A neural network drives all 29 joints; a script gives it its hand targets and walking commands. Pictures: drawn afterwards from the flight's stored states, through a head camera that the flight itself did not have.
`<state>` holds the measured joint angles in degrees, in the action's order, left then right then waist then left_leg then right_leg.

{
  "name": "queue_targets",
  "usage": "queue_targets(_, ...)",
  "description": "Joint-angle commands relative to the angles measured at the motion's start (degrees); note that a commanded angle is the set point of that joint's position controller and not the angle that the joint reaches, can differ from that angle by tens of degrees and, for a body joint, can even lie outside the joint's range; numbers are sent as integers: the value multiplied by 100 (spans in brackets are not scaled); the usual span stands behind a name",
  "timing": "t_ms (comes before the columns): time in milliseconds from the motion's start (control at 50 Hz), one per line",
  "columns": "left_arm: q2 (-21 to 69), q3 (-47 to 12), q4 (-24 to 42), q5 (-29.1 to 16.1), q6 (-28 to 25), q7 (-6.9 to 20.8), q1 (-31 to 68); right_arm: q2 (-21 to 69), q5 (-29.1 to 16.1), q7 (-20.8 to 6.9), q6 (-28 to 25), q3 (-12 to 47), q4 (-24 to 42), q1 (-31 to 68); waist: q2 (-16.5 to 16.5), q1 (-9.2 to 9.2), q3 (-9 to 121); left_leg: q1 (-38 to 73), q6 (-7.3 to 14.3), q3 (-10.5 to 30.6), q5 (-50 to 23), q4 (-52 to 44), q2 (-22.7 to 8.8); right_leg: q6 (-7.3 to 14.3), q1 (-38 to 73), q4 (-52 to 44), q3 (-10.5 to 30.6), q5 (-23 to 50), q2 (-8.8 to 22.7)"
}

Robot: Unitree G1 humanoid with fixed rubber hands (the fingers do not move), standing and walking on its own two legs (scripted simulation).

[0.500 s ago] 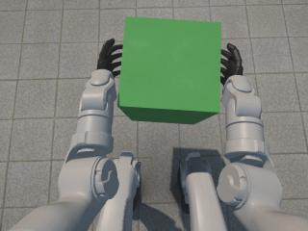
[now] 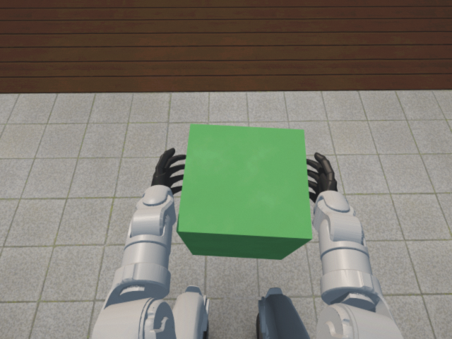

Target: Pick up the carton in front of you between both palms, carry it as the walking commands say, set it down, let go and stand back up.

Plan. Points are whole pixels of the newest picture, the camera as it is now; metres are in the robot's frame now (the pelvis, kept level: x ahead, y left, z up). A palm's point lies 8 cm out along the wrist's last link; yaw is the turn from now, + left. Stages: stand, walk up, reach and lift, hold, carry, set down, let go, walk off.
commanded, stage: reach and lift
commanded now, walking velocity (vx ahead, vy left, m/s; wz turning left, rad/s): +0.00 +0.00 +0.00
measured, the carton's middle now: (241, 200) +0.40 -0.01 -0.10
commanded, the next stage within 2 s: hold in 1.58 s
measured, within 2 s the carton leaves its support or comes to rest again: neither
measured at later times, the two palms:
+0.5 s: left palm (130, 179) +0.34 +0.15 +0.12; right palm (360, 183) +0.34 -0.15 +0.12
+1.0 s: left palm (121, 175) +0.33 +0.15 +0.15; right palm (371, 179) +0.33 -0.15 +0.15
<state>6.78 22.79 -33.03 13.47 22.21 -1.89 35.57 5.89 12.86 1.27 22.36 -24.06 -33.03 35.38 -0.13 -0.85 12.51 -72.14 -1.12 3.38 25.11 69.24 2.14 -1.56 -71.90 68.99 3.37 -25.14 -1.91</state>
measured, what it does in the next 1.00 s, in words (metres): rises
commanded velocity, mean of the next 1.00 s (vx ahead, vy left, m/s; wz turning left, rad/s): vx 0.00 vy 0.00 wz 0.00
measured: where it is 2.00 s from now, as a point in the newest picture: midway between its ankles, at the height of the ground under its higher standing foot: outside the picture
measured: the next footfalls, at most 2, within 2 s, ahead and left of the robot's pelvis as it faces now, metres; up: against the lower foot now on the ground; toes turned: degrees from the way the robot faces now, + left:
none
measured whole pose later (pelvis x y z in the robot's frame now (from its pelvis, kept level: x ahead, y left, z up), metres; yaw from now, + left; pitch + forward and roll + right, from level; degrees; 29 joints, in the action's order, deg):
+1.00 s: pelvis +0.03 +0.00 +0.12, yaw +0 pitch -4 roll +0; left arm 10.0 18.2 -21.0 17.7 35.1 1.5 19.6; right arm 10.0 18.0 -1.1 35.0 -18.6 -21.3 19.7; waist 0.1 0.3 -1.9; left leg -9.9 -0.7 3.5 12.1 26.2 0.7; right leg -0.7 -9.9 26.1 4.0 -12.0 -0.8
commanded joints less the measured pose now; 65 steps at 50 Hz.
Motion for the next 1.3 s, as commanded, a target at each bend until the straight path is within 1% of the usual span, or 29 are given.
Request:
queue_targets(0, 6114, -3330, -225, -878, -71, 1407, 3037, 6128, -880, -1453, -60, 3406, -220, 3041, -21, -2, 3498, 2682, 52, -140, -1306, -1251, 642, 134, 2651, -1232, -176, 1322, -668)
queue_targets(220, 6056, -3688, 174, -908, 77, 1443, 1782, 6099, -829, -1429, 67, 3782, 144, 1779, 3, 52, 2403, 4422, 73, 53, -2069, -2659, 497, 194, 4371, -2643, 51, 2101, -514)
queue_targets(320, 5996, -3926, 471, -1012, 293, 1480, 1356, 6114, -917, -1439, 279, 4035, 442, 1338, 29, 101, 1844, 5176, 84, 88, -2373, -3266, 441, 187, 5127, -3275, 120, 2374, -432)
queue_targets(400, 5931, -4095, 790, -1067, 541, 1512, 1039, 6046, -976, -1443, 528, 4200, 773, 1021, 49, 103, 1348, 5739, 82, 84, -2533, -3765, 408, 164, 5714, -3789, 132, 2502, -373)
queue_targets(480, 5859, -4140, 1071, -1056, 833, 1545, 832, 5919, -974, -1442, 812, 4225, 1080, 832, 31, 87, 804, 6255, 75, 81, -2500, -4269, 360, 162, 6194, -4297, 118, 2438, -353)
queue_targets(560, 5689, -3802, 962, -911, 1069, 1592, 756, 5798, -836, -1493, 1058, 3895, 952, 742, 23, 97, 66, 6344, 105, 34, -1902, -4606, 333, 189, 6259, -4617, 75, 1846, -339)
queue_targets(640, 5608, -3399, 750, -733, 1124, 1651, 1036, 5714, -667, -1582, 1113, 3513, 705, 1024, 10, 111, -358, 6263, 141, -14, -1304, -4731, 297, 208, 6176, -4722, 28, 1263, -310)
queue_targets(700, 5709, -3389, 813, -734, 1087, 1680, 1395, 5802, -693, -1637, 1075, 3553, 780, 1404, 2, 125, -193, 6332, 158, -21, -1220, -4698, 278, 217, 6226, -4686, 16, 1180, -301)
queue_targets(760, 5794, -3481, 896, -777, 1077, 1689, 1587, 5864, -742, -1650, 1058, 3667, 901, 1628, 23, 127, 53, 6422, 158, -19, -1308, -4665, 274, 211, 6333, -4657, 15, 1259, -304)
queue_targets(860, 5795, -3589, 971, -822, 1112, 1685, 1583, 5856, -756, -1640, 1089, 3728, 940, 1616, 27, 118, 188, 6540, 150, -13, -1421, -4705, 274, 199, 6476, -4689, 20, 1373, -328)
queue_targets(1000, 5715, -3665, 1161, -844, 1194, 1650, 1276, 5749, -774, -1614, 1159, 3775, 1116, 1308, -12, 113, 209, 6749, 103, -4, -1852, -4792, 297, 174, 6639, -4775, 18, 1790, -344)
queue_targets(1140, 5635, -3790, 1483, -933, 1289, 1602, 874, 5675, -869, -1571, 1252, 3898, 1449, 900, -8, 111, 242, 6961, 71, 25, -2381, -4864, 322, 147, 6822, -4839, 28, 2300, -368)
queue_targets(1280, 5553, -3903, 1780, -1014, 1385, 1576, 570, 5647, -954, -1525, 1355, 4031, 1765, 605, 20, 123, 229, 7107, 63, 45, -2734, -4921, 342, 121, 6988, -4896, 61, 2682, -382)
